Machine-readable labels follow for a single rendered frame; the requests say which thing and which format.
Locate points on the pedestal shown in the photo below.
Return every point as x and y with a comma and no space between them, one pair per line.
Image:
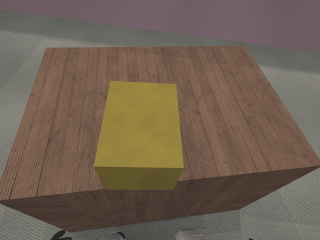
239,141

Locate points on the left robot hand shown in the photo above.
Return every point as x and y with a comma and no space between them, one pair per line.
59,234

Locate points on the carton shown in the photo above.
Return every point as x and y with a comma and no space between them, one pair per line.
140,145

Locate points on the robot left foot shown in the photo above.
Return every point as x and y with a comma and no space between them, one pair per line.
121,234

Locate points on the right robot thigh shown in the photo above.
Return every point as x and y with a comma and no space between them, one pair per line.
189,234

